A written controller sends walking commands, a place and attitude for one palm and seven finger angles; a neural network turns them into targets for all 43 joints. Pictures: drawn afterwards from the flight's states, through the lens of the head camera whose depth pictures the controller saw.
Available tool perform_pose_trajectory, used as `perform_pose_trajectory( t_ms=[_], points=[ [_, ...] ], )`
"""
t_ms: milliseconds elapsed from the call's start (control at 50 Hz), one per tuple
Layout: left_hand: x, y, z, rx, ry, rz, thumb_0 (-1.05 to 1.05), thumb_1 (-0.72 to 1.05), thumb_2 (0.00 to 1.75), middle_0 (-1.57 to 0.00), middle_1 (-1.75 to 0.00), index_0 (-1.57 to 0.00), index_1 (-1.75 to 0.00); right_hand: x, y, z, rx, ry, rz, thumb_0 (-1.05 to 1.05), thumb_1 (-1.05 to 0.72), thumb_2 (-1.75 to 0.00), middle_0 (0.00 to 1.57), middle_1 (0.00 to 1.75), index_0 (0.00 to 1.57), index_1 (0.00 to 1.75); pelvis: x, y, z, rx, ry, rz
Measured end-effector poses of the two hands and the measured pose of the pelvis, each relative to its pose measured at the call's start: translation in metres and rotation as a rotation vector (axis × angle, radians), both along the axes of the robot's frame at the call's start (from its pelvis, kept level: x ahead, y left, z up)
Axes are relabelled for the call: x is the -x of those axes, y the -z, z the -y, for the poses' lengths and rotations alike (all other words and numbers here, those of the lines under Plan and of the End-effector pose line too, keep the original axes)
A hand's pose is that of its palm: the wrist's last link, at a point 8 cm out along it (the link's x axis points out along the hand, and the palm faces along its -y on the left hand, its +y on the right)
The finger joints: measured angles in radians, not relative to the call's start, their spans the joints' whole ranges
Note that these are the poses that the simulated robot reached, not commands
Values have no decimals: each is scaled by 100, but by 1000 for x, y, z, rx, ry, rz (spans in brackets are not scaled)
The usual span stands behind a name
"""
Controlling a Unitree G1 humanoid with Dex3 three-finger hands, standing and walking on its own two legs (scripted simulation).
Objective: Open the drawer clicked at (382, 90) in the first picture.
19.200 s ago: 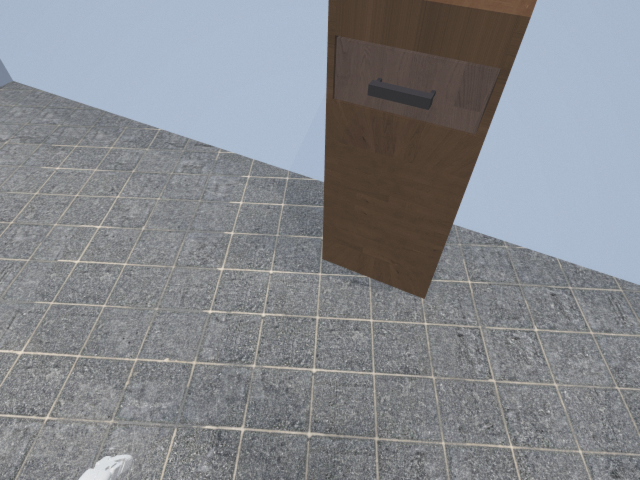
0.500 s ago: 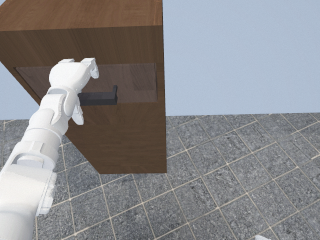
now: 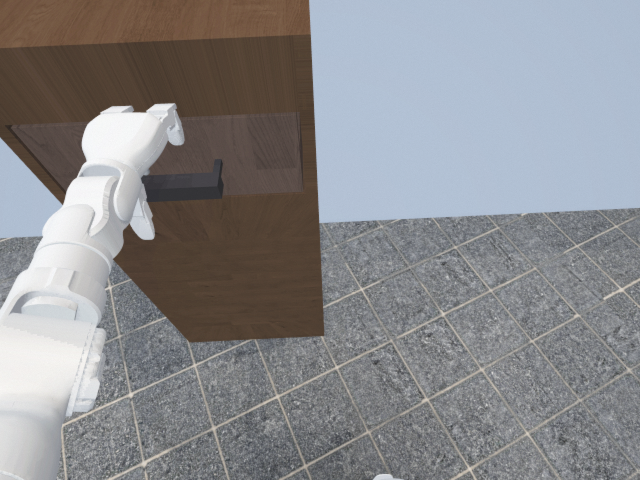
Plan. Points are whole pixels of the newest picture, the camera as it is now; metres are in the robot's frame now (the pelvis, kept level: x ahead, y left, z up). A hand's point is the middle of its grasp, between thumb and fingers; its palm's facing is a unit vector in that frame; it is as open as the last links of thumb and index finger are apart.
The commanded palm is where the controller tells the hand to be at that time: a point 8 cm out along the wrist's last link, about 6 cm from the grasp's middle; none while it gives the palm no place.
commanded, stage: re-aim the fingers above the handle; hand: left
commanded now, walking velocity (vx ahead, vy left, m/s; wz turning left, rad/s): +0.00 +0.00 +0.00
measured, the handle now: (170, 177) +0.53 +0.21 +0.04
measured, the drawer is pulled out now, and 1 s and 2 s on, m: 0.00 0.00 0.00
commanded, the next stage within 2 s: lower the fingers behind the handle in 1.16 s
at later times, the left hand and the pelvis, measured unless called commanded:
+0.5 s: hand (145, 170) +0.49 +0.21 +0.10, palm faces +0.00 +0.01 -1.00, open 13.5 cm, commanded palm +0.48 +0.23 +0.17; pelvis +0.00 +0.01 +0.00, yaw +0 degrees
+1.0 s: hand (145, 170) +0.49 +0.21 +0.10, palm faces -0.02 +0.01 -1.00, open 13.5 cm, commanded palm +0.48 +0.22 +0.17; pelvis +0.00 +0.00 +0.00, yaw +1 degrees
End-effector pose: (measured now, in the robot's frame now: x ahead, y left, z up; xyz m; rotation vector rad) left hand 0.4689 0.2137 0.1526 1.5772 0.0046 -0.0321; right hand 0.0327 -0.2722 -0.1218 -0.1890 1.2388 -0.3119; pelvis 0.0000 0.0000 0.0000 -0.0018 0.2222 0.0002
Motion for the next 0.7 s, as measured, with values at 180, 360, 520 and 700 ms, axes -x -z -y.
perform_pose_trajectory(
  t_ms=[180,360,520,700],
  points=[
    [0,0,-1,3,5,9,0,-49,30,-41,-122,-38,-121,3,0,-8,-5,0,13,1,-91,-90,20,30,20,30,3,0,-5,2,4,-1],
    [0,0,-1,1,6,18,0,-49,30,-42,-122,-38,-122,-3,1,-16,-17,-17,22,1,-91,-90,20,30,20,30,2,0,-10,4,0,-2],
    [0,0,-1,-1,5,18,0,-49,30,-43,-122,-39,-122,-9,0,-17,-15,-27,38,1,-91,-90,20,30,20,30,2,0,-10,4,-3,-1],
    [0,-1,0,4,-3,8,0,-49,30,-42,-122,-39,-122,-8,-1,-15,-14,-27,39,1,-91,-90,20,30,20,30,2,0,-9,3,-2,2]
  ],
)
